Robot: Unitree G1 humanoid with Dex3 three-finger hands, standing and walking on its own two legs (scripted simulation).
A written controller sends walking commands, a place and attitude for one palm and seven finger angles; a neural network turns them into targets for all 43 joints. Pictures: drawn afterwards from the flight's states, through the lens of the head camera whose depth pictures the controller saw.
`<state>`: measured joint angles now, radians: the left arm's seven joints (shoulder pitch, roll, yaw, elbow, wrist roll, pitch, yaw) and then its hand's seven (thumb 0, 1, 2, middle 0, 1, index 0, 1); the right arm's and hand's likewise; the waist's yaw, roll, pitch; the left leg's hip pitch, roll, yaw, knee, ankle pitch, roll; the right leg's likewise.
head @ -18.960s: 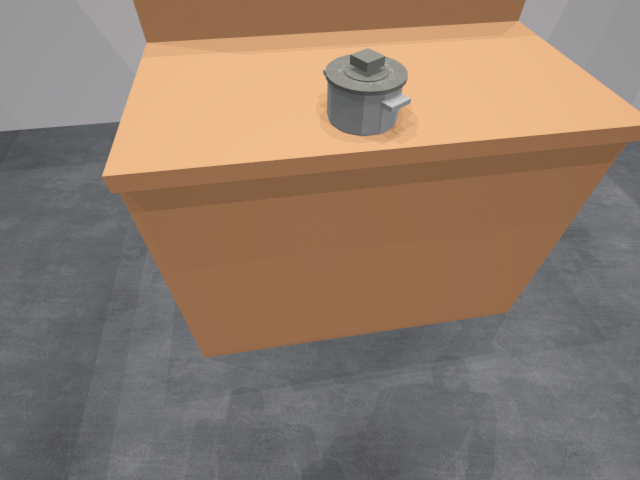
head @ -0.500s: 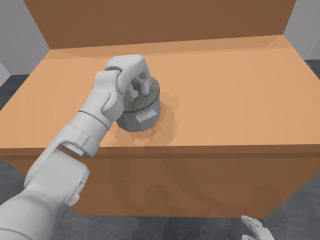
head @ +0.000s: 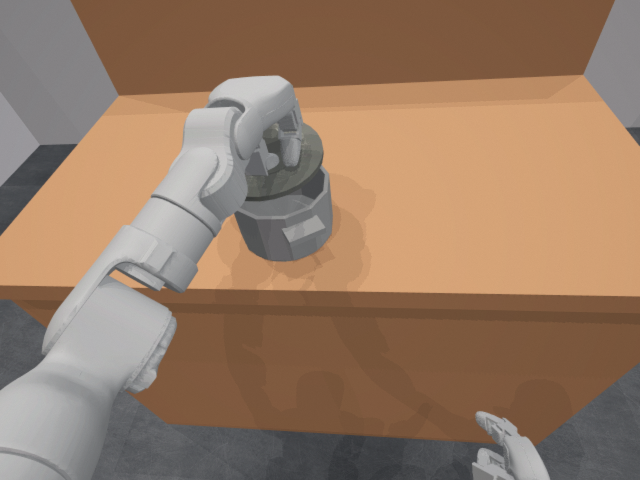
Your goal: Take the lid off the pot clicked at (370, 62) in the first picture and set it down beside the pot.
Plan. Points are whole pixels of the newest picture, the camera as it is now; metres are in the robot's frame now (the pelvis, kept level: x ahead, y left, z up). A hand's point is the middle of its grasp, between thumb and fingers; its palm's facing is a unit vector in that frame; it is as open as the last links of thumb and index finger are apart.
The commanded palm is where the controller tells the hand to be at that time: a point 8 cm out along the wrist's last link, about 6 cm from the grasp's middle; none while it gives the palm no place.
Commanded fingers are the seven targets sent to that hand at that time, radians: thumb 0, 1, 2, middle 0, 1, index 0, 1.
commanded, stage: lift the lid straight up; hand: left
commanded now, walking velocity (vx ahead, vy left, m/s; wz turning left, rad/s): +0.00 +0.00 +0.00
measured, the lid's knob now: (260, 140) +0.48 +0.08 +0.20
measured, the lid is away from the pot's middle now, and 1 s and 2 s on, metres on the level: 0.01 0.01 0.10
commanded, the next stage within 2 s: move the lid sideways beside the pot in 1.22 s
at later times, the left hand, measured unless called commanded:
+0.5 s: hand (266, 112) +0.45 +0.06 +0.25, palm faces -0.10 -0.03 -0.99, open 4.2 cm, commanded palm +0.42 +0.08 +0.33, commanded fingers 0.00 0.52 1.21 -0.80 -0.80 -1.24 -0.99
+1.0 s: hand (261, 71) +0.45 +0.05 +0.30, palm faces -0.02 -0.03 -1.00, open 4.2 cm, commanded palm +0.42 +0.08 +0.37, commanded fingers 0.00 0.52 1.21 -0.80 -0.80 -1.24 -0.99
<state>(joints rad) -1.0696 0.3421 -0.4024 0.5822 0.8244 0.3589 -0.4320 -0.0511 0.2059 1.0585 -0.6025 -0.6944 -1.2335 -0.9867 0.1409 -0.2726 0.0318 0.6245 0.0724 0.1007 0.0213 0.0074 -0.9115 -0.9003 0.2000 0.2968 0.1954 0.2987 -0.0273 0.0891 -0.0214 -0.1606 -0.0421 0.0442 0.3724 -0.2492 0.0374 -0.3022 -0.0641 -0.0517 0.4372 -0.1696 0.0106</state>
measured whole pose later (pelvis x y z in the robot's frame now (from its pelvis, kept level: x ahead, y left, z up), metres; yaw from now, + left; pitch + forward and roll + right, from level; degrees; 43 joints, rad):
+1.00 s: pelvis +0.00 +0.00 +0.00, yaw +0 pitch +3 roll +1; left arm -1.25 0.39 -0.37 0.55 0.82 0.37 -0.48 -0.06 0.20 1.06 -0.61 -0.69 -1.24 -0.99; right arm 0.15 -0.29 0.04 0.61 0.08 0.10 0.02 0.01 -0.91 -0.90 0.20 0.30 0.20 0.30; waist -0.02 0.10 -0.04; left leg -0.17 -0.05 0.04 0.35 -0.24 0.04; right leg -0.31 -0.07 -0.05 0.43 -0.16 0.01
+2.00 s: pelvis +0.01 +0.02 +0.00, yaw +0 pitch +3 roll +0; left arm -1.18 0.54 -0.30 0.47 0.87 0.38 -0.58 -0.06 0.20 1.06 -0.61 -0.69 -1.25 -0.99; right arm 0.16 -0.29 0.04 0.60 0.08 0.09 0.01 0.01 -0.91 -0.90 0.20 0.30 0.20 0.30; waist -0.01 0.08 -0.03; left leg -0.16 -0.05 0.04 0.34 -0.24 0.06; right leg -0.29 -0.07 -0.05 0.38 -0.15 0.03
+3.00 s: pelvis +0.00 +0.00 +0.00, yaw +0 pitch +4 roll +0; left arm -1.16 0.77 -0.16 0.61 0.92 0.26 -0.62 -0.07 0.21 1.06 -0.61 -0.69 -1.25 -0.99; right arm 0.22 -0.32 0.03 0.59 0.10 0.14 -0.02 0.01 -0.91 -0.90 0.20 0.30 0.20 0.30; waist -0.04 0.07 0.01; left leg -0.19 -0.03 0.03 0.36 -0.24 0.04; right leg -0.29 -0.05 -0.06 0.35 -0.13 0.01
